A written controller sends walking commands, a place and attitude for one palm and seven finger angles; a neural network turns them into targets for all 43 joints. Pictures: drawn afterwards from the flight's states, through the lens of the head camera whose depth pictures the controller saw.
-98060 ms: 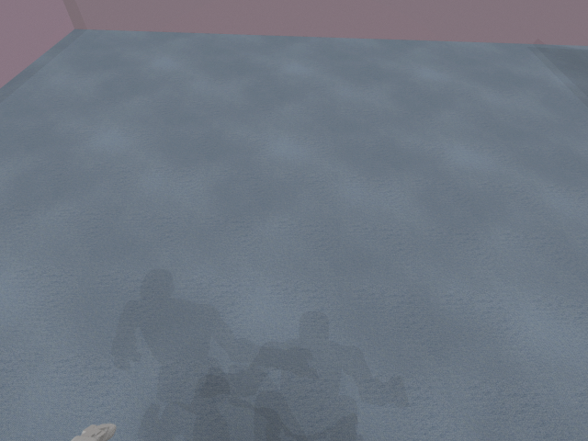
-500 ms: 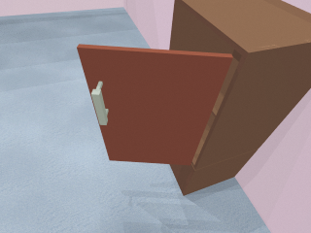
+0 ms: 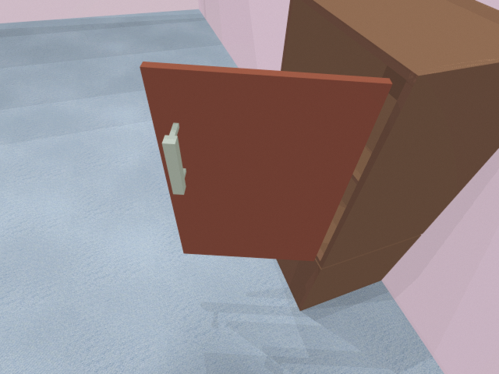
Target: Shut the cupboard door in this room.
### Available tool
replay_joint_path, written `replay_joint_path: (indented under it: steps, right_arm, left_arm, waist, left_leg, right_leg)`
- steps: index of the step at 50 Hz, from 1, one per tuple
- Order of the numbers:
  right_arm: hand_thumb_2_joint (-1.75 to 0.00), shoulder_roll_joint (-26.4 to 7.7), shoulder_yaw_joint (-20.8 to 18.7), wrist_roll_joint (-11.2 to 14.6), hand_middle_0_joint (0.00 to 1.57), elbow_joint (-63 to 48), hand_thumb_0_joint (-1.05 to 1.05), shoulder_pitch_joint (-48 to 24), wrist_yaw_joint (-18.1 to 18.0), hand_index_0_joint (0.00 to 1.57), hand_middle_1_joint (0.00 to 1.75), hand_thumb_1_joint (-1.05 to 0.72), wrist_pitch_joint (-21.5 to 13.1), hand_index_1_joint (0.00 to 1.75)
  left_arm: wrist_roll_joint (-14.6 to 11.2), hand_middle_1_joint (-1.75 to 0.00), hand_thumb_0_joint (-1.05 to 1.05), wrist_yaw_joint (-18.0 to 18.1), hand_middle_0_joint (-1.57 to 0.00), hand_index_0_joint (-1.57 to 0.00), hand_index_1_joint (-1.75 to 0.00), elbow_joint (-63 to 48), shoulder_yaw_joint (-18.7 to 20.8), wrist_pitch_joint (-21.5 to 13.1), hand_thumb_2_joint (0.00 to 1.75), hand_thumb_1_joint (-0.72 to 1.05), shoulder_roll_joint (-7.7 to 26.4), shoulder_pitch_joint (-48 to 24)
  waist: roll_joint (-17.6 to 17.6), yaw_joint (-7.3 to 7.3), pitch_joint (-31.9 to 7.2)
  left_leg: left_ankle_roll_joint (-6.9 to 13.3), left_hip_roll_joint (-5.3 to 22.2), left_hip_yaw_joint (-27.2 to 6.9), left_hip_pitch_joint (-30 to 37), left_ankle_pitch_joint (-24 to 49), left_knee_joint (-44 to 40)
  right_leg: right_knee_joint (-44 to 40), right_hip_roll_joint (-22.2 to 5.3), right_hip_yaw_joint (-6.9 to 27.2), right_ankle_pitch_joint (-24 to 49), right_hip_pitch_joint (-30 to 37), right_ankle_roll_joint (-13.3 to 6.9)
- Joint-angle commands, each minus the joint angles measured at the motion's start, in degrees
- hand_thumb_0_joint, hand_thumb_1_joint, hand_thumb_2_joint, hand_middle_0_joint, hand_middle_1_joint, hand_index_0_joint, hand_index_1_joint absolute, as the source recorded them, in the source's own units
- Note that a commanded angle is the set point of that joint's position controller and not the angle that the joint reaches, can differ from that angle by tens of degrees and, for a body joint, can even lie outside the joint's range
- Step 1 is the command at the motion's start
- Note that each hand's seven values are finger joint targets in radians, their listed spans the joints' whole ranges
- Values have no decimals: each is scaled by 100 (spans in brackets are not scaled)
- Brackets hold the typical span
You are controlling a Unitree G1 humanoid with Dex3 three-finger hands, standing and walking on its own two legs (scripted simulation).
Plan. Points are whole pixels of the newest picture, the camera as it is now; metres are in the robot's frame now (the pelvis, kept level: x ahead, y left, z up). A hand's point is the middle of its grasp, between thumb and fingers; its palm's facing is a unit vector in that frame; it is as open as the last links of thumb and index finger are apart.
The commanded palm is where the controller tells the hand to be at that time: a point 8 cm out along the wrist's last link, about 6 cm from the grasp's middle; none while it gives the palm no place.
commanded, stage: look again from close up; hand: left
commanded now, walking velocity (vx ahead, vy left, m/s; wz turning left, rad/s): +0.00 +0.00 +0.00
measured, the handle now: (177, 159) +0.47 +0.18 +0.07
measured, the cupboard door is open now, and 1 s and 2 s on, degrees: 68 68 68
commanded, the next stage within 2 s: raise the hand and make a fist in 0.18 s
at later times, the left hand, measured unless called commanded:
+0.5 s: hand (124, 339) +0.17 +0.20 +0.00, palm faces +0.22 -0.98 -0.03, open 7.1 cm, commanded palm +0.09 +0.24 -0.04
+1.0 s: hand (138, 345) +0.16 +0.18 -0.01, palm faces +0.02 -1.00 -0.04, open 4.7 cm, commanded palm +0.12 +0.24 +0.00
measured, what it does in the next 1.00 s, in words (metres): lowers itself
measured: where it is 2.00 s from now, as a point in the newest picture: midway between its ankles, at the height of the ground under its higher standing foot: outside the picture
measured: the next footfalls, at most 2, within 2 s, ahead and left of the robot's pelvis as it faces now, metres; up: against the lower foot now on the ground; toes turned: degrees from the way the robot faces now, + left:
none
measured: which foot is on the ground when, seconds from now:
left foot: down 0.00-1.00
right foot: down 0.00-1.00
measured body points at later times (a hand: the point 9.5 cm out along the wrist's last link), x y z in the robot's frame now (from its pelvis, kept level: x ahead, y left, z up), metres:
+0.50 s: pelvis -0.04 +0.01 -0.03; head -0.03 +0.01 +0.42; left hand +0.15 +0.25 +0.00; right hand +0.11 -0.24 -0.11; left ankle +0.06 +0.08 -0.73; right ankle +0.00 -0.11 -0.73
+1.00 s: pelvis -0.02 -0.01 -0.08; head +0.01 +0.00 +0.37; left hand +0.15 +0.23 +0.00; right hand +0.19 -0.20 -0.14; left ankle +0.06 +0.08 -0.73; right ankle +0.00 -0.11 -0.73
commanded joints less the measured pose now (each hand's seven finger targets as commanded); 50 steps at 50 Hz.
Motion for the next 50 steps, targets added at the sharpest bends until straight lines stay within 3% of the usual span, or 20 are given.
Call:
replay_joint_path:
  steps: [1, 13, 14, 15, 16, 17, 18, 19, 21, 22, 24, 25, 27, 29, 31, 33, 36, 40, 47, 50]
  right_arm:
    - [-90, -687, -102, 1, 20, -272, 0, 159, -1, 20, 30, -90, -23, 30]
    - [-90, -712, -87, 26, 20, -124, 0, 191, 38, 20, 30, -90, -23, 30]
    - [-90, -930, -40, 37, 20, -500, 0, -10, 18, 20, 30, -90, -8, 30]
    - [-90, -1908, -160, 168, 20, -2346, 0, 197, -444, 20, 30, -90, -955, 30]
    - [-90, -1100, 140, 438, 20, -2225, 0, 45, -501, 20, 30, -90, -1484, 30]
    - [-90, -1134, 136, 407, 20, -2072, 0, -22, -445, 20, 30, -90, -1794, 30]
    - [-90, -1135, 231, 528, 20, -1866, 0, -25, -363, 20, 30, -90, -1964, 30]
    - [-90, -1249, 100, 442, 20, -2130, 0, -47, -301, 20, 30, -90, -2057, 30]
    - [-90, -1272, -4, 257, 20, -2302, 0, -35, -191, 20, 30, -90, -2166, 30]
    - [-90, -1275, -83, 236, 20, -2421, 0, -22, -81, 20, 30, -90, -2164, 30]
    - [-90, -1185, -164, 139, 20, -2671, 0, -326, 59, 20, 30, -90, -2108, 30]
    - [-90, -1227, -218, 127, 20, -2860, 0, -444, 113, 20, 30, -90, -2059, 30]
    - [-90, -1278, -311, 204, 20, -3259, 0, -504, 171, 20, 30, -90, -1910, 30]
    - [-90, -1301, -234, 352, 20, -3870, 0, -770, 129, 20, 30, -90, -1776, 30]
    - [-90, -1290, -158, 450, 20, -4192, 0, -771, 12, 20, 30, -90, -1681, 30]
    - [-90, -1235, -102, 424, 20, -4245, 0, -631, -98, 20, 30, -90, -1656, 30]
    - [-90, -1151, -30, 354, 20, -4057, 0, -333, -207, 20, 30, -90, -1755, 30]
    - [-90, -1177, 29, 336, 20, -3731, 0, -210, -262, 20, 30, -90, -1883, 30]
    - [-90, -1012, 31, 452, 20, -3866, 0, -333, -358, 20, 30, -90, -1639, 30]
    - [-90, -923, 27, 432, 20, -3857, 0, -285, -375, 20, 30, -90, -1579, 30]
  left_arm:
    - [1, -30, 0, -8, -20, -20, -30, -152, 107, -59, 90, 90, 635, 455]
    - [11, -30, 0, -29, -20, -20, -30, 4, 58, -80, 90, 90, 585, 632]
    - [58, -30, 0, 132, -20, -20, -30, 117, 15, -91, 90, 90, 642, 896]
    - [-663, -30, 0, 142, -20, -20, -30, -9725, 2179, -1497, 90, 90, 3905, -4669]
    - [-849, -32, 0, 116, -22, -22, -32, -7963, 122, -1173, 90, 90, 1072, -480]
    - [-1007, -34, 0, 248, -24, -24, -34, -7174, -186, -463, 90, 90, 168, 1012]
    - [-1041, -36, 0, 301, -25, -25, -36, -6387, -603, -302, 90, 90, -243, 786]
    - [-1087, -38, 0, 311, -27, -27, -38, -6732, -409, -612, 90, 90, -140, 369]
    - [-1109, -42, 0, 106, -31, -31, -42, -5632, 246, -1246, 90, 90, 241, 853]
    - [-1175, -44, 0, -190, -33, -33, -44, -5211, 559, -1658, 90, 90, 355, 1439]
    - [-1451, -48, 0, -914, -36, -36, -48, -4708, 655, -2680, 90, 90, 252, 1808]
    - [-1517, -50, 0, -1347, -38, -38, -50, -4750, 566, -3193, 90, 90, 242, 1735]
    - [-1542, -54, 0, -2000, -42, -42, -54, -4825, 1093, -3669, 90, 90, 934, 1731]
    - [-1789, -58, 0, -2193, -46, -46, -58, -5664, 1117, -3355, 90, 90, 1010, 1668]
    - [-2038, -62, 0, -2040, -49, -49, -62, -6574, 1154, -2915, 90, 90, 974, 1607]
    - [-2027, -66, 0, -1673, -53, -53, -66, -7626, 1004, -2714, 90, 90, 945, 1253]
    - [-1733, -72, 0, -1193, -58, -58, -72, -8638, 703, -2956, 90, 90, 1014, 665]
    - [-1578, -80, 0, -1290, -66, -66, -80, -8333, 341, -3109, 90, 90, 880, 650]
    - [-1782, -94, 0, -1622, -79, -79, -94, -7699, 1122, -1844, 90, 90, 1272, 1499]
    - [-1986, -100, 0, -1542, -84, -84, -100, -7955, 1279, -1816, 90, 90, 1150, 1506]
  waist:
    - [235, -38, 198]
    - [136, -25, 49]
    - [-110, 84, 1]
    - [279, -1013, -1803]
    - [1796, -77, -3123]
    - [1955, -47, -2228]
    - [1088, -318, -772]
    - [820, -411, -255]
    - [-246, -411, -72]
    - [-183, -126, -450]
    - [-1289, 70, -566]
    - [-1419, 95, -523]
    - [-719, 320, -766]
    - [41, 475, -1235]
    - [311, 456, -1466]
    - [470, 236, -1538]
    - [704, -114, -1470]
    - [761, -329, -1348]
    - [340, 164, -1825]
    - [140, 176, -1946]
  left_leg:
    - [-68, 528, -953, 220, -538, -1208]
    - [-72, 558, -1039, 366, -834, -1621]
    - [-265, 505, -580, 333, -320, -598]
    - [-165, 210, -907, 1926, 658, -701]
    - [-470, 565, -1437, 2693, 360, -1085]
    - [-872, 682, -1913, 1915, -687, -1473]
    - [-686, 487, -1834, 762, -1781, -1594]
    - [-476, 278, -1616, 291, -2030, -1227]
    - [-401, -74, -1319, -631, -1921, -174]
    - [-415, -163, -1163, -830, -1487, 277]
    - [-449, -207, -938, -1923, -1631, 1184]
    - [-446, -232, -825, -2407, -1696, 1563]
    - [-374, -253, -773, -2989, -1810, 2006]
    - [-304, -307, -866, -2863, -2601, 1768]
    - [-273, -278, -1130, -2621, -3126, 1464]
    - [-212, -204, -1318, -2516, -3199, 1476]
    - [-126, -116, -1427, -2271, -2923, 1714]
    - [-100, -58, -1581, -2245, -2705, 1912]
    - [-95, -134, -1334, -2117, -1695, 1734]
    - [-108, -132, -1171, -1869, -770, 1814]
  right_leg:
    - [-740, -305, 412, 88, -566, -302]
    - [-920, -357, 368, 114, -434, -243]
    - [-1053, -419, 454, 428, -330, -323]
    - [-142, 127, -48, 1093, -686, -378]
    - [265, 247, -296, 151, -1103, -316]
    - [861, 342, -253, -405, -1282, -276]
    - [1120, 296, -197, -312, -1833, -235]
    - [727, 317, -216, -459, -1942, -267]
    - [358, 319, -234, -1041, -2554, -267]
    - [564, 316, -169, -1030, -2632, -334]
    - [1089, 258, 62, -1998, -3292, -344]
    - [1328, 225, 220, -2350, -3531, -373]
    - [1719, 182, 678, -2501, -3530, -470]
    - [1855, 211, 776, -2828, -3482, -443]
    - [1867, 302, 685, -2840, -3447, -419]
    - [1979, 382, 590, -2611, -3578, -405]
    - [2052, 447, 524, -2215, -3874, -408]
    - [2194, 502, 366, -1778, -4164, -381]
    - [1618, 465, 500, -1476, -2980, -368]
    - [1592, 437, 434, -683, -2638, -328]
